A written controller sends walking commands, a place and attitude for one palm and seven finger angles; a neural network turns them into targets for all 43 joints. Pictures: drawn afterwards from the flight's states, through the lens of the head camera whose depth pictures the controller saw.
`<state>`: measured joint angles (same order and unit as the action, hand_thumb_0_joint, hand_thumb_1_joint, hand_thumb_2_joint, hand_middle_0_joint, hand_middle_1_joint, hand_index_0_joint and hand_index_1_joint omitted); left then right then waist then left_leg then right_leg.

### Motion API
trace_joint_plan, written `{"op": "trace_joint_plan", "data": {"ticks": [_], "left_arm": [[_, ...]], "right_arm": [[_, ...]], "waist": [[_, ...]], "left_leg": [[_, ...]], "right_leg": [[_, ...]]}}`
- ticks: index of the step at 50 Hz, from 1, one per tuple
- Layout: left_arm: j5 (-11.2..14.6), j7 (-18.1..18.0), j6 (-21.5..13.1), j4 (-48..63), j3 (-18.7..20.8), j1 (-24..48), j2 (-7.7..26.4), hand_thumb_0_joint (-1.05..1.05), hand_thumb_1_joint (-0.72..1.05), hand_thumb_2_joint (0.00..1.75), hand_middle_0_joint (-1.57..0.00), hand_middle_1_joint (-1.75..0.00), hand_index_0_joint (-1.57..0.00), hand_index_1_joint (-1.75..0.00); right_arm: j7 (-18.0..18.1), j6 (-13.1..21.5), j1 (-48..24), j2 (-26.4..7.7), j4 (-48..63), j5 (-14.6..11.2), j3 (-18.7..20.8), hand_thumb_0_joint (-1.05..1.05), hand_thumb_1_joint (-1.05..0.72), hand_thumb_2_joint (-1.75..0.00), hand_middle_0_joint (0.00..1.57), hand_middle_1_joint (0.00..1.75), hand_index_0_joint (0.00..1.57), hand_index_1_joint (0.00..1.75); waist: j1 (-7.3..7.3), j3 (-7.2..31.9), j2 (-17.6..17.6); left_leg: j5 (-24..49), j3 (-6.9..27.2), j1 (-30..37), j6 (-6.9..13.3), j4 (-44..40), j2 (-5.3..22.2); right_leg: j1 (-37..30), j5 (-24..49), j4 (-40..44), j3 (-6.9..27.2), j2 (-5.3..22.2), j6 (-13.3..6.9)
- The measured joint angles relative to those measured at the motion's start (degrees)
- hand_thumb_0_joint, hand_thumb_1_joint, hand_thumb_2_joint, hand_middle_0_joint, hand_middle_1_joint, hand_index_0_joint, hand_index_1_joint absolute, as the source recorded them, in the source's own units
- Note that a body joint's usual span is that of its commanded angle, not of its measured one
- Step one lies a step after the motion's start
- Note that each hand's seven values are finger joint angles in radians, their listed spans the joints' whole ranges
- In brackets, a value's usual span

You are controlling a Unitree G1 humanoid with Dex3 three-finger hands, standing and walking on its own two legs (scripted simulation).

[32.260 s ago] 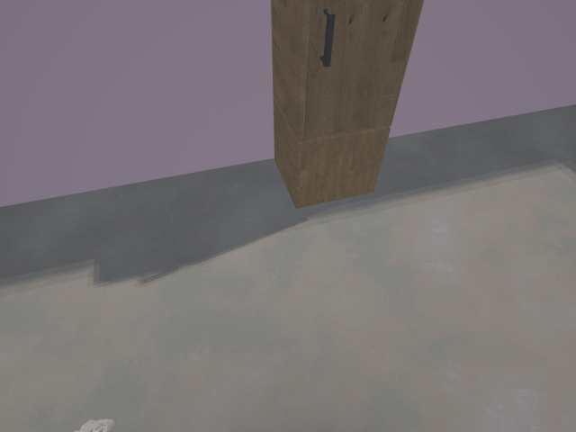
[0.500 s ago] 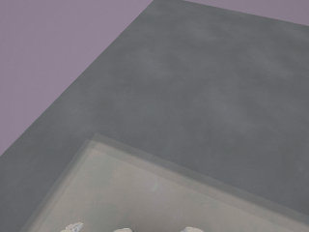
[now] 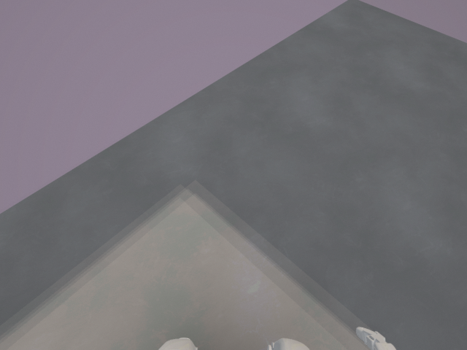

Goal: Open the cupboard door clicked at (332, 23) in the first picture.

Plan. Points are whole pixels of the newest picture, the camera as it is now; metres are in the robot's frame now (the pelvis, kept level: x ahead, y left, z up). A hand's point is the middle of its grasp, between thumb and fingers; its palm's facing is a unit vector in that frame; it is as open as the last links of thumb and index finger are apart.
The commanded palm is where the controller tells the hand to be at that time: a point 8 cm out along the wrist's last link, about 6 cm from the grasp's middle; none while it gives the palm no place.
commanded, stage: turn to face it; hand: left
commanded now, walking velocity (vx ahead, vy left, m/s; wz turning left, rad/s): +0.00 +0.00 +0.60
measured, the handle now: out of the picture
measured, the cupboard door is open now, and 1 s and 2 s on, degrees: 45 45 45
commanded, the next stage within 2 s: none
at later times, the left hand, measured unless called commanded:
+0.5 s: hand out of the picture +0.02 +0.16 -0.16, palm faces +0.33 -0.92 -0.21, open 7.4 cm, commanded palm none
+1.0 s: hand out of the picture +0.01 +0.14 -0.14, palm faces +0.57 -0.78 -0.27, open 7.4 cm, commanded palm none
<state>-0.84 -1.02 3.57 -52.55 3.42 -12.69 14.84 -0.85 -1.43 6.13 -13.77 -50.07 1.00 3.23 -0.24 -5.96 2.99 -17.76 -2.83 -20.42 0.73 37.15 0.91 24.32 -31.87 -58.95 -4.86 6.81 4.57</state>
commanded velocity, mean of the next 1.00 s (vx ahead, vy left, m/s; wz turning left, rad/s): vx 0.00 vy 0.00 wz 0.60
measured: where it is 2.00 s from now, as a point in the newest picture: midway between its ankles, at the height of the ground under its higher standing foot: outside the picture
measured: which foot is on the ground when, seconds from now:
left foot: down 0.00-0.20, up 0.22-0.50, down 0.52-0.80, up 0.82-1.00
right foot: up 0.00-0.18, down 0.20-0.50, up 0.52-0.80, down 0.82-1.00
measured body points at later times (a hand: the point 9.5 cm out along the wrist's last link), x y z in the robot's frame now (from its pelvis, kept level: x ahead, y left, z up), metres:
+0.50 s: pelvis +0.02 -0.04 +0.01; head +0.07 -0.01 +0.45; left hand +0.01 +0.21 -0.14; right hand +0.21 -0.25 -0.13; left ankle -0.02 +0.07 -0.72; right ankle +0.04 -0.16 -0.72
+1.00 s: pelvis +0.05 -0.08 +0.02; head +0.10 -0.05 +0.46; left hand -0.02 +0.18 -0.12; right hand +0.27 -0.24 -0.13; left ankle -0.04 +0.02 -0.66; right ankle +0.11 -0.18 -0.72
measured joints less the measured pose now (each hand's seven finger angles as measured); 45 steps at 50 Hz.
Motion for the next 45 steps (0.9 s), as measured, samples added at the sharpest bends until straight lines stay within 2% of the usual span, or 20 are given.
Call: {"op": "trace_joint_plan", "data": {"ticks": [2, 4, 9, 10, 12, 14, 16, 18, 23, 25, 26, 27, 29, 32, 35, 38, 40, 41, 43, 45], "left_arm": [[0.1, 0.1, 0.4, 0.1, 0.4, 1.3, 0.3, 0.01, 0.91, 0.9, -0.2, -0.3, -0.2, -0.3], [0.1, 0.4, 0.2, 0.9, 0.5, 2.2, 0.2, 0.01, 0.91, 0.9, -0.2, -0.3, -0.2, -0.3], [0.2, 0.9, -1.4, 3.4, 0.3, 2.8, -0.3, 0.0, 0.91, 0.9, -0.2, -0.3, -0.19, -0.3], [-0.1, 0.8, -2.0, 4.2, 0.2, 2.3, 0.0, 0.0, 0.91, 0.9, -0.2, -0.3, -0.2, -0.3], [-0.5, 0.4, -2.6, 4.1, -0.1, 2.6, -1.1, 0.0, 0.91, 0.9, -0.2, -0.3, -0.2, -0.3], [-0.6, 0.0, -2.4, 4.1, -0.6, 2.3, -2.4, 0.0, 0.91, 0.9, -0.2, -0.3, -0.2, -0.3], [-0.7, -0.3, -2.2, 3.7, -0.9, 1.6, -3.1, 0.0, 0.91, 0.9, -0.2, -0.3, -0.2, -0.3], [-0.8, -0.3, -2.3, 3.3, -1.1, 1.2, -3.4, 0.0, 0.9, 0.9, -0.2, -0.3, -0.2, -0.3], [-0.8, 0.2, -2.8, 2.7, -1.4, 0.6, -3.5, 0.0, 0.9, 0.9, -0.2, -0.3, -0.2, -0.3], [-0.4, 0.4, -2.7, 2.6, -1.2, -0.1, -3.2, 0.0, 0.9, 0.9, -0.2, -0.3, -0.2, -0.3], [-0.1, 0.6, -2.3, 2.5, -1.0, -0.3, -3.0, 0.0, 0.9, 0.9, -0.2, -0.3, -0.2, -0.3], [0.0, 0.5, -1.6, 2.2, -0.7, 0.0, -2.4, 0.0, 0.9, 0.9, -0.2, -0.3, -0.2, -0.3], [-0.1, 0.2, -0.3, 1.3, -0.2, 1.0, -1.2, 0.0, 0.9, 0.9, -0.2, -0.3, -0.2, -0.3], [0.1, 0.2, 0.3, 0.8, 0.4, 2.7, -0.3, 0.01, 0.91, 0.9, -0.2, -0.3, -0.2, -0.3], [0.3, 0.4, -0.1, 1.6, 0.6, 3.9, -0.1, 0.01, 0.91, 0.9, -0.2, -0.3, -0.2, -0.3], [0.5, 0.5, -0.7, 2.7, 0.4, 4.6, -0.2, 0.01, 0.91, 0.9, -0.2, -0.3, -0.19, -0.3], [0.4, 0.6, -1.6, 3.7, 0.2, 4.3, -0.2, 0.0, 0.91, 0.9, -0.2, -0.3, -0.19, -0.3], [0.1, 0.5, -2.3, 4.1, 0.2, 4.1, -0.1, 0.0, 0.91, 0.9, -0.2, -0.3, -0.2, -0.3], [-0.3, 0.1, -2.8, 4.1, -0.2, 4.2, -1.3, 0.0, 0.91, 0.9, -0.2, -0.3, -0.2, -0.3], [-0.4, -0.3, -2.7, 4.1, -0.7, 3.6, -2.3, 0.0, 0.91, 0.9, -0.2, -0.3, -0.2, -0.3]], "right_arm": [[0.5, -0.1, 0.6, 0.4, -0.2, 0.2, -0.2, 0.01, -0.91, -0.89, 0.2, 0.3, 0.2, 0.3], [0.6, -0.5, 1.2, 0.5, -0.8, 0.3, -0.3, 0.01, -0.91, -0.89, 0.21, 0.3, 0.2, 0.3], [0.4, -1.9, 2.5, 0.3, -1.6, 0.2, 0.3, 0.01, -0.91, -0.89, 0.21, 0.3, 0.2, 0.3], [0.3, -2.2, 3.0, 0.4, -1.4, 0.0, 0.5, 0.01, -0.91, -0.89, 0.21, 0.3, 0.2, 0.3], [0.1, -2.8, 2.5, -0.5, -1.8, -0.2, 1.3, 0.01, -0.91, -0.89, 0.21, 0.3, 0.2, 0.3], [-0.1, -3.3, 2.2, -1.1, -2.3, -0.2, 1.9, 0.01, -0.91, -0.89, 0.21, 0.3, 0.2, 0.3], [-0.4, -3.5, 1.9, -1.1, -2.5, -0.2, 2.0, 0.01, -0.91, -0.89, 0.21, 0.3, 0.2, 0.3], [-0.6, -3.4, 1.7, -0.6, -2.5, -0.4, 1.8, 0.01, -0.91, -0.89, 0.2, 0.3, 0.2, 0.3], [-0.9, -2.5, 0.7, 0.3, -1.8, -0.7, 0.9, 0.01, -0.91, -0.89, 0.2, 0.3, 0.2, 0.3], [-1.0, -1.8, 0.7, 0.2, -1.1, -0.7, 0.5, 0.01, -0.91, -0.89, 0.2, 0.3, 0.2, 0.3], [-1.0, -1.2, 0.9, 0.0, -0.7, -0.5, 0.5, 0.01, -0.91, -0.89, 0.2, 0.3, 0.2, 0.3], [-0.8, -0.8, 0.7, 0.4, -0.7, -0.3, 0.5, 0.01, -0.91, -0.89, 0.2, 0.3, 0.2, 0.3], [-0.2, -0.3, 1.0, 1.1, -0.7, 0.0, 0.1, 0.01, -0.91, -0.89, 0.2, 0.3, 0.2, 0.3], [0.7, 0.0, 2.1, 1.7, -1.0, 0.2, -0.3, 0.01, -0.91, -0.89, 0.21, 0.3, 0.2, 0.3], [1.0, -0.3, 2.9, 1.7, -1.7, 0.3, -0.3, 0.01, -0.91, -0.89, 0.21, 0.3, 0.2, 0.3], [0.9, -0.9, 3.5, 1.2, -2.2, 0.4, 0.0, 0.01, -0.91, -0.89, 0.21, 0.3, 0.2, 0.3], [0.8, -1.6, 4.2, 0.9, -2.3, 0.1, 0.4, 0.01, -0.91, -0.89, 0.21, 0.3, 0.2, 0.3], [0.7, -1.9, 4.3, 0.7, -2.4, -0.2, 0.7, 0.01, -0.91, -0.89, 0.21, 0.3, 0.2, 0.3], [0.4, -2.6, 3.7, -0.4, -2.8, -0.3, 1.4, 0.01, -0.91, -0.89, 0.21, 0.3, 0.2, 0.3], [0.2, -3.2, 3.1, -1.1, -3.2, -0.3, 1.9, 0.01, -0.91, -0.89, 0.21, 0.3, 0.2, 0.3]], "waist": [[0.0, -0.2, -0.6], [-0.06, -0.3, -1.6], [0.31, 0.7, -3.9], [0.2, 1.5, -3.1], [0.32, 0.8, -4.4], [0.6, 0.4, -4.8], [0.95, 0.5, -4.1], [1.14, 0.5, -2.8], [0.47, -0.1, -0.4], [0.43, 0.2, -0.4], [0.66, 0.8, -0.8], [0.59, 0.6, -0.1], [0.36, 0.6, 0.6], [0.37, 0.5, 0.0], [0.42, 0.3, -1.4], [0.85, 0.4, -3.0], [1.02, 1.0, -3.5], [0.83, 1.4, -3.2], [1.16, 0.5, -4.4], [1.35, 0.1, -4.6]], "left_leg": [[0.7, 1.8, 0.5, -0.8, -1.5, 0.1], [1.9, 3.5, 1.1, -1.4, -3.1, 0.2], [2.0, 7.7, 0.2, -3.3, -2.5, 0.1], [0.0, 7.6, -1.1, -3.1, -0.4, -0.7], [-7.9, 7.7, -4.7, -2.6, 10.3, -1.0], [-9.7, 5.9, -7.8, -2.7, 21.9, -1.2], [-9.2, 3.5, -8.6, -3.3, 26.4, -0.6], [-9.3, 1.3, -7.2, -3.9, 23.5, -0.1], [-7.4, -2.0, -0.5, -3.9, 6.4, -0.1], [-0.2, -2.3, 3.1, -2.9, -2.8, 0.0], [3.9, -1.3, 3.1, -1.1, -4.2, 0.3], [2.9, -0.9, 2.1, -0.1, -2.3, -0.1], [-0.4, 0.1, 1.5, 0.3, -0.8, -0.5], [0.1, 2.4, 2.2, -0.7, -3.4, -0.6], [1.9, 4.6, 3.1, -1.3, -5.8, -0.3], [2.2, 6.8, 3.0, -2.2, -5.9, -0.2], [1.2, 8.2, 1.8, -3.1, -3.9, -0.6], [-1.5, 8.0, 0.4, -3.1, -0.9, -1.2], [-9.3, 7.4, -3.5, -2.8, 11.1, -1.6], [-10.7, 5.4, -6.6, -3.1, 22.3, -1.6]], "right_leg": [[2.3, 1.9, -2.4, 1.6, -1.3, 0.2], [2.6, 3.5, 0.7, 2.4, -2.1, 0.1], [-3.4, 10.1, 19.3, 2.4, -4.0, -0.8], [-4.7, 12.7, 23.8, 2.9, -3.4, -1.9], [-4.2, 13.9, 21.6, 1.4, -3.1, -3.6], [-5.5, 13.3, 22.0, -0.2, -2.3, -4.3], [-7.2, 13.8, 24.3, -1.5, -1.3, -4.3], [-8.6, 14.6, 26.5, -2.6, -0.3, -4.2], [-9.6, 14.1, 26.9, -5.9, 1.9, -3.5], [-8.6, 12.1, 23.6, -7.4, 2.5, -2.8], [-7.0, 9.7, 19.6, -7.4, 2.4, -1.8], [-4.9, 5.5, 14.2, -5.3, 2.2, -1.1], [-0.9, 1.5, 4.2, -1.2, 0.6, -0.4], [2.5, 3.4, -1.8, 1.8, -1.4, 0.2], [2.1, 4.7, 2.9, 2.9, -2.6, 0.2], [-1.2, 6.9, 12.8, 3.1, -3.9, -0.3], [-5.3, 11.9, 22.9, 2.7, -4.2, -0.9], [-6.0, 13.7, 25.3, 2.9, -3.6, -2.3], [-6.1, 13.4, 23.3, 1.2, -3.1, -3.9], [-7.6, 13.2, 24.1, -0.2, -2.2, -4.3]]}}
